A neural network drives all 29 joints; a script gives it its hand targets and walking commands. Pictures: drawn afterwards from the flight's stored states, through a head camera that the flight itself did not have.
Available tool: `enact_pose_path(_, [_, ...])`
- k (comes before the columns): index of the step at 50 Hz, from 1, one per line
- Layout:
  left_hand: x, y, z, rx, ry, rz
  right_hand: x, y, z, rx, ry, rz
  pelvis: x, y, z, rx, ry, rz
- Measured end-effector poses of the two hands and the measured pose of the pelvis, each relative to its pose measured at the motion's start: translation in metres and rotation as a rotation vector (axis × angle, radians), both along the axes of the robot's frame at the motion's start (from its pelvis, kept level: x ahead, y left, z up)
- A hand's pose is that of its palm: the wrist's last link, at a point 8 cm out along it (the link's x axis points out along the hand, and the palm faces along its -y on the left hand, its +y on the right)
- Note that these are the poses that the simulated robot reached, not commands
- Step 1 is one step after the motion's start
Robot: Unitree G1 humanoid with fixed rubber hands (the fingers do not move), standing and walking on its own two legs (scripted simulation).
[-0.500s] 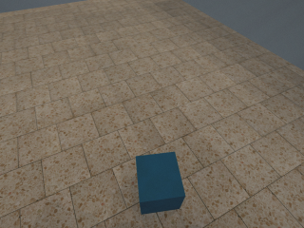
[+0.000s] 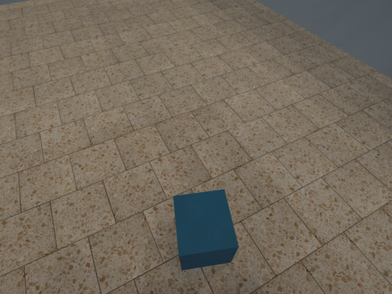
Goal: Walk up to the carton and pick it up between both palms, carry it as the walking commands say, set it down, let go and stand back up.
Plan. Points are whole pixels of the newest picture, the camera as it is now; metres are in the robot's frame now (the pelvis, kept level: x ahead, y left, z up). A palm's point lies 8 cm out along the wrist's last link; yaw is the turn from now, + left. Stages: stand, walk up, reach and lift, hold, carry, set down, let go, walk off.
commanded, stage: reach and lift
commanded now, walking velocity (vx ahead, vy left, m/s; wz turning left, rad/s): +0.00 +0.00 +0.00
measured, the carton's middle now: (202, 230) +0.46 -0.04 -0.64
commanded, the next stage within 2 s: none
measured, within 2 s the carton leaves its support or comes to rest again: neither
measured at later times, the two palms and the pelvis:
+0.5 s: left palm out of the picture +0.13 +0.19 -0.17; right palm (299, 284) +0.15 -0.24 -0.17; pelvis -0.03 -0.03 -0.05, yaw +3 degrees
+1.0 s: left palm (130, 252) +0.25 +0.18 -0.19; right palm (284, 236) +0.28 -0.24 -0.20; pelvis -0.12 -0.06 -0.09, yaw +4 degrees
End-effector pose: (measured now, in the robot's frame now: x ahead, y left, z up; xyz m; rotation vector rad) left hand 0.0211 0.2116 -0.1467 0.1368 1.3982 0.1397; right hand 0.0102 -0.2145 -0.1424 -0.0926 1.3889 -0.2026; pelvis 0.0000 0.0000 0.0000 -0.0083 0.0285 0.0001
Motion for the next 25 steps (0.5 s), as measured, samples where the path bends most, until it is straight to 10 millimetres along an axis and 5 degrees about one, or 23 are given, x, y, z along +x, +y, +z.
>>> enact_pose_path(6, [0.106,0.011,0.004,0.029,-0.097,-0.035,0.118,-0.031,0.003,-0.023,-0.129,0.073,-0.017,0.000,-0.021,-0.003,0.111,0.007])
enact_pose_path(9, [0.136,0.008,0.014,0.016,-0.104,-0.021,0.151,-0.029,0.007,0.000,-0.124,0.094,-0.013,-0.004,-0.024,-0.006,0.164,0.016])
enact_pose_path(12, [0.136,0.001,0.018,-0.003,-0.093,-0.012,0.154,-0.018,0.009,0.028,-0.097,0.121,-0.006,-0.009,-0.022,-0.004,0.194,0.023])
enact_pose_path(17, [0.109,-0.012,0.010,-0.033,-0.079,0.010,0.131,-0.004,0.002,0.051,-0.064,0.126,0.002,-0.020,-0.021,-0.008,0.249,0.045])
enact_pose_path(21, [0.099,-0.019,-0.007,-0.049,-0.112,0.032,0.127,-0.007,-0.012,0.044,-0.096,0.122,-0.009,-0.028,-0.032,-0.013,0.294,0.052])
enact_pose_path(25, [0.106,-0.023,-0.024,-0.048,-0.171,0.029,0.144,-0.021,-0.024,0.024,-0.178,0.118,-0.028,-0.034,-0.048,-0.010,0.327,0.052])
